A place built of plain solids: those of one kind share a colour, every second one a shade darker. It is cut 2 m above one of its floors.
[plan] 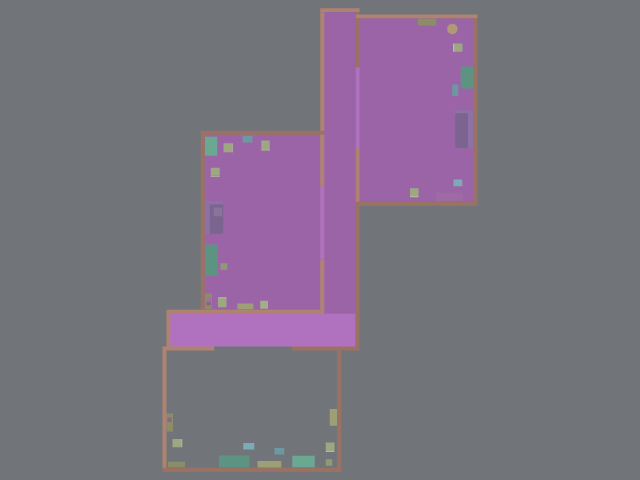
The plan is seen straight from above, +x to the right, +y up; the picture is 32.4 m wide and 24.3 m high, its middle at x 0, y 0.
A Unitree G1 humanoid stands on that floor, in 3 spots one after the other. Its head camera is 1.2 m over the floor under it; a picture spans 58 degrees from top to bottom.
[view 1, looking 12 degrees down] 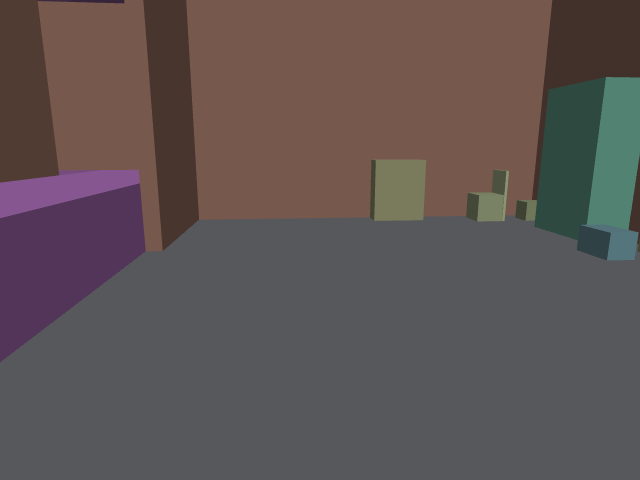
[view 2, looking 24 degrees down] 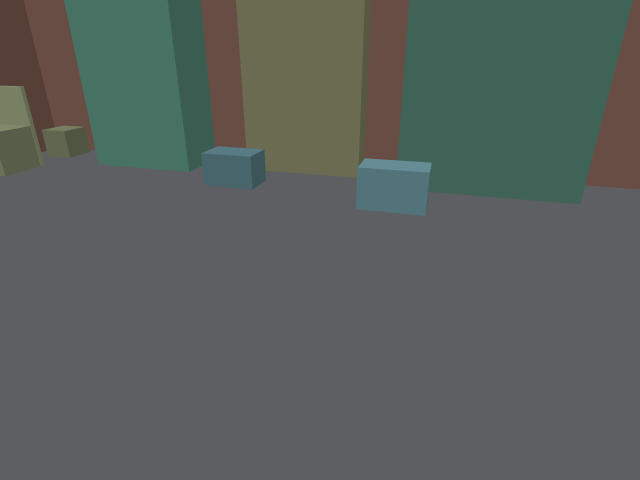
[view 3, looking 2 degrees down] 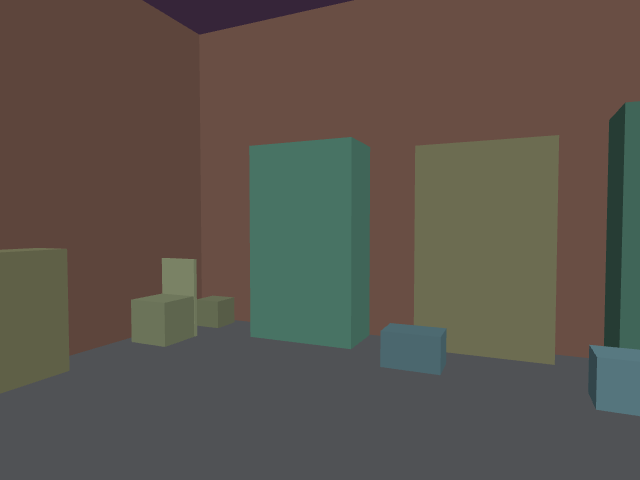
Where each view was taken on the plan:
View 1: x -6.59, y -7.02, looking -5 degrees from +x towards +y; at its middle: ground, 5.77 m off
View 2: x -3.96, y -7.02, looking -74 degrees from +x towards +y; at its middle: ground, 2.95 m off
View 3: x -2.82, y -7.02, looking -66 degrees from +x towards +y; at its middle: wardrobe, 4.28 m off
